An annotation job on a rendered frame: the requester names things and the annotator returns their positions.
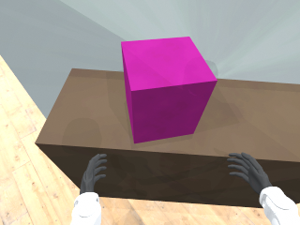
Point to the robot left hand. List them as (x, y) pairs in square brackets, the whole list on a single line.
[(89, 177)]

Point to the robot right forearm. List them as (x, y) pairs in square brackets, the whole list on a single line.
[(279, 209)]

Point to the robot left forearm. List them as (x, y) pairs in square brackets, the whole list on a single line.
[(87, 210)]

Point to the pedestal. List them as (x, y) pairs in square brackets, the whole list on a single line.
[(262, 119)]

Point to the robot right hand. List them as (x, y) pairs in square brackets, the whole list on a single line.
[(251, 171)]

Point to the carton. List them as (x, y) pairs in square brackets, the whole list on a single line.
[(168, 85)]

